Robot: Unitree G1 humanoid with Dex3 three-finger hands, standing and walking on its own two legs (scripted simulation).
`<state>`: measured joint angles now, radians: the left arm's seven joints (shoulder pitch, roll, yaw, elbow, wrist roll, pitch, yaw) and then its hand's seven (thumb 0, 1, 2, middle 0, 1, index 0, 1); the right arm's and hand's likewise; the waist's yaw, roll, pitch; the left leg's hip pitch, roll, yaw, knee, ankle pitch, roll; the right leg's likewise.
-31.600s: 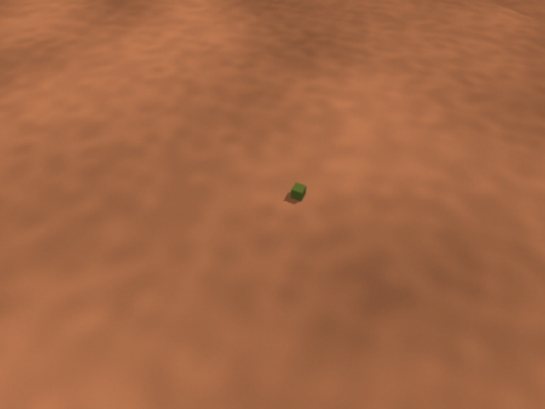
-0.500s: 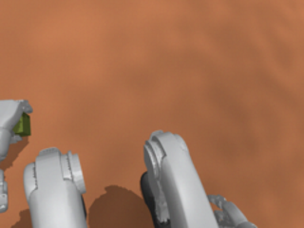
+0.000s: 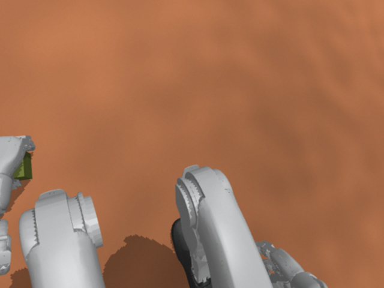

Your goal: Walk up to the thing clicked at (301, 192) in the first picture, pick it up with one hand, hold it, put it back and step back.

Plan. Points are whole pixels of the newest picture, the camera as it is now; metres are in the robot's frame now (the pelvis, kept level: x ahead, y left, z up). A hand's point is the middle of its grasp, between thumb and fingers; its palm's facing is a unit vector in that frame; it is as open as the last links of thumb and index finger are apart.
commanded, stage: rest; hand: left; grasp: from above
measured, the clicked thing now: (11, 166) +0.39 +0.29 -0.26
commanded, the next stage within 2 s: open in 0.18 s
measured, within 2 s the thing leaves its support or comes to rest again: rests again in 0.02 s
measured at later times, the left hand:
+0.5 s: hand (7, 167) +0.38 +0.29 -0.23, palm faces -0.46 -0.10 -0.88, open 9.5 cm
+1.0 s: hand (2, 161) +0.40 +0.30 -0.23, palm faces -0.43 -0.09 -0.90, open 13.7 cm
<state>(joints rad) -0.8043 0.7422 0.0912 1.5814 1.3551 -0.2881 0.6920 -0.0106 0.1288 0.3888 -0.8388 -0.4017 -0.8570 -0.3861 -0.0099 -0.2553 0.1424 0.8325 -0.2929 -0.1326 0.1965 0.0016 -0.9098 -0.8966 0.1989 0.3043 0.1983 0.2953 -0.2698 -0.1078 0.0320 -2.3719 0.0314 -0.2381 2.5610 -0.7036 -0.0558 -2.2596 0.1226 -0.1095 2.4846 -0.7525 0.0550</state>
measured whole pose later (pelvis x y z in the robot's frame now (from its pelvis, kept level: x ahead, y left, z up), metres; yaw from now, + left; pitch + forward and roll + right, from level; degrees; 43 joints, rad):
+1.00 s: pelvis -0.01 +0.01 +0.01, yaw -2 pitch +26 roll -11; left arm -0.85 0.82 0.07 1.64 1.31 -0.26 0.69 0.01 -0.44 0.98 -0.17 -0.87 -0.16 -0.88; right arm -0.01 -0.28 0.21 0.78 -0.31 -0.21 0.25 0.00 -0.90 -0.90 0.20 0.30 0.20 0.30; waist -0.30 -0.13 0.08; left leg -2.35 0.03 -0.27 2.56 -0.70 -0.04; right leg -2.21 0.13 -0.14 2.45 -0.73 0.06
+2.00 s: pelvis -0.01 -0.01 +0.08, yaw +4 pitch +32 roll -6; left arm -0.81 0.60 -0.07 1.24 0.97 0.02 0.24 0.00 -0.52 0.98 -0.08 -1.00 -0.08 -0.99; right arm 0.11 -0.29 0.03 0.72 -0.09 -0.08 0.24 0.00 -0.91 -0.90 0.20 0.30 0.20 0.29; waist -0.13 0.04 -0.11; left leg -2.18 0.06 -0.14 2.27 -0.66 -0.02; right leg -2.10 0.10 -0.05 2.24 -0.71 0.04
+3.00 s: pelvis -0.01 +0.00 +0.16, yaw +7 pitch +33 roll -6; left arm -0.39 0.47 0.03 0.66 0.61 0.05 0.11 0.01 0.45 0.87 -0.21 -0.43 -0.21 -0.43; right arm 0.15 -0.28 -0.03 0.67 -0.02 -0.01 0.10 0.01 -0.90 -0.90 0.20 0.30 0.20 0.29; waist -0.07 0.04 -0.21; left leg -1.95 0.04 -0.12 2.01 -0.63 -0.03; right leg -1.86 0.06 -0.04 1.98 -0.69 0.02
